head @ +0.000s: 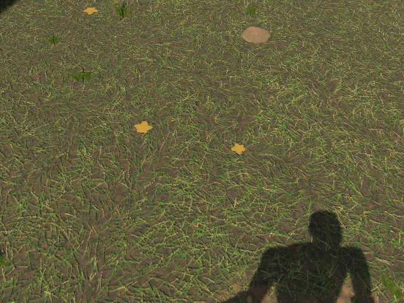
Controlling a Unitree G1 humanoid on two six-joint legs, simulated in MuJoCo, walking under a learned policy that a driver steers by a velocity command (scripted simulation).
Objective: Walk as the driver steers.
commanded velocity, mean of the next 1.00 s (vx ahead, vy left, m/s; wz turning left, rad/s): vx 0.18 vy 0.00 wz -0.17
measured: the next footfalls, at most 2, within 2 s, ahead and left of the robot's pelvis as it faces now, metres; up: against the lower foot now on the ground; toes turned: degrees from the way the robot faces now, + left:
right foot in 0.24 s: +0.28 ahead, -0.13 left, +0.00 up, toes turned -12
left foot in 0.68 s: +0.30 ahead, +0.07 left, +0.00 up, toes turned -9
